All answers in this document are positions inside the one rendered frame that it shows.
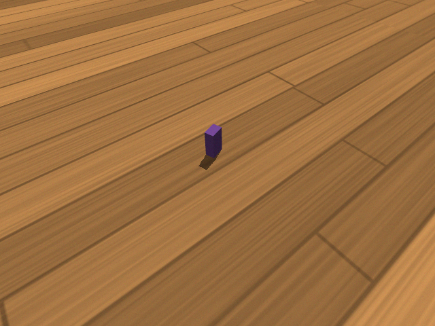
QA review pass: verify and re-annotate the carton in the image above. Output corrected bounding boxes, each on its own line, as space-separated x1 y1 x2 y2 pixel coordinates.
205 124 222 158

